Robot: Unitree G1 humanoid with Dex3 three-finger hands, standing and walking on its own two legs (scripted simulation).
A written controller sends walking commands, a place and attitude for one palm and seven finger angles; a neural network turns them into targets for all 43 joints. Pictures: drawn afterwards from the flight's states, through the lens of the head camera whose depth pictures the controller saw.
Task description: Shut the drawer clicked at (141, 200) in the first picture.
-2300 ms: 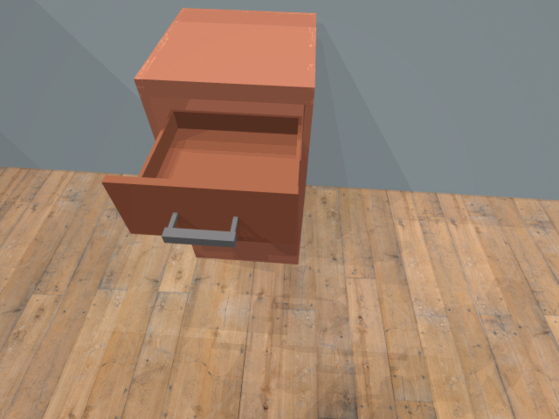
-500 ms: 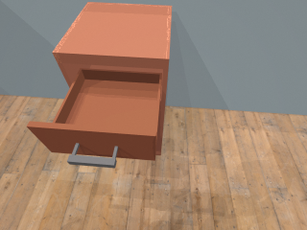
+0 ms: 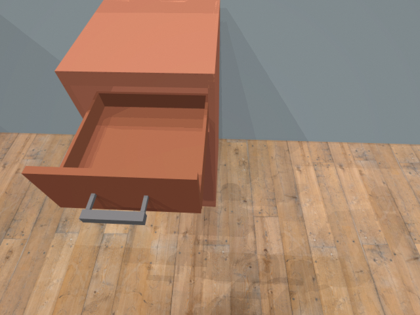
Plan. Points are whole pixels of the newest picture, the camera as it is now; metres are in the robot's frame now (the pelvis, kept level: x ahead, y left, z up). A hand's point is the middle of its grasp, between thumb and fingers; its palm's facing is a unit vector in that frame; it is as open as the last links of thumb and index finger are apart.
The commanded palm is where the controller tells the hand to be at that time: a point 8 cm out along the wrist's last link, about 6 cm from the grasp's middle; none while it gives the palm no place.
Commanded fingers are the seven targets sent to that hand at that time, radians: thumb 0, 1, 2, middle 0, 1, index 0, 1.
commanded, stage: come to a stop and stand still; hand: left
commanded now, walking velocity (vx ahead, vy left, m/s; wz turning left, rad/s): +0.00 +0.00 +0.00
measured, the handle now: (116, 208) +0.34 +0.25 -0.08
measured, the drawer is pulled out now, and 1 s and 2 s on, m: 0.30 0.30 0.30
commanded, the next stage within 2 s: look again from close up in 0.86 s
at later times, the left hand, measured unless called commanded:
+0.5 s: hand out of the picture -0.02 +0.23 -0.17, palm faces -0.01 -0.98 -0.21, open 7.4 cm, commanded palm none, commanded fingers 0.00 0.90 0.90 -0.20 -0.30 -0.20 -0.30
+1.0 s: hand out of the picture -0.09 +0.21 -0.17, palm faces +0.00 -0.99 -0.14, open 7.4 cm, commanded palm none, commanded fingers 0.00 0.90 0.90 -0.20 -0.30 -0.20 -0.30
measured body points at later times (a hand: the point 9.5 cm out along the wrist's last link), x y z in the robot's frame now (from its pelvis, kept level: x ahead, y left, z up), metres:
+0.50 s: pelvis -0.05 +0.05 +0.00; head -0.06 +0.05 +0.45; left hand -0.02 +0.28 -0.15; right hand -0.04 -0.18 -0.15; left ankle -0.02 +0.14 -0.73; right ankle -0.05 -0.05 -0.73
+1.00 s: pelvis -0.04 +0.06 +0.01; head -0.03 +0.07 +0.46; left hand -0.08 +0.27 -0.15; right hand -0.04 -0.15 -0.15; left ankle -0.02 +0.14 -0.73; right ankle -0.05 -0.05 -0.73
